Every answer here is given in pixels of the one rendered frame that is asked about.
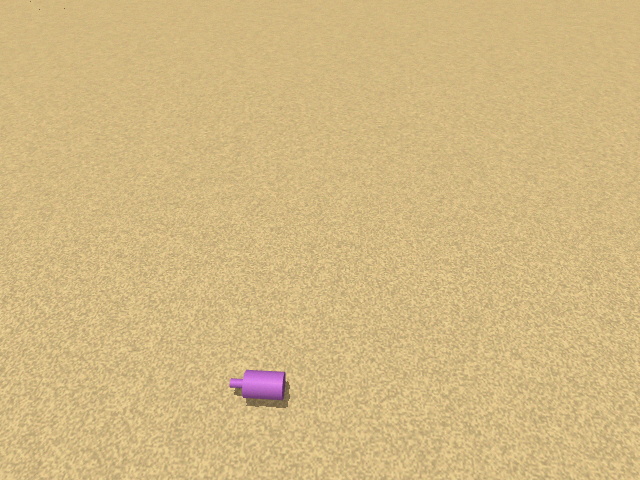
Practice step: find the bottle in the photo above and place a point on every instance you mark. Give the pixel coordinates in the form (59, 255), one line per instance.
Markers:
(258, 384)

